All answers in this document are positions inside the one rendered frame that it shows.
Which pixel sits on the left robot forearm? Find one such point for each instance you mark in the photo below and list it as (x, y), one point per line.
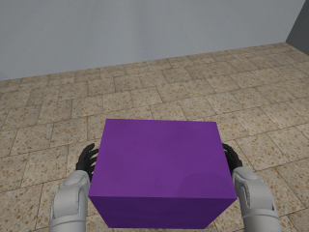
(68, 210)

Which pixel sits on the carton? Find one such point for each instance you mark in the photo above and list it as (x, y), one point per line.
(161, 174)

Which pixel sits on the robot right hand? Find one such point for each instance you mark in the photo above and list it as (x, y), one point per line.
(232, 158)

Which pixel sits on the right robot forearm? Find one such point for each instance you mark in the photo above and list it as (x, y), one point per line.
(257, 205)

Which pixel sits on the robot left hand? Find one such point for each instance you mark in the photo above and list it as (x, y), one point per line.
(85, 160)

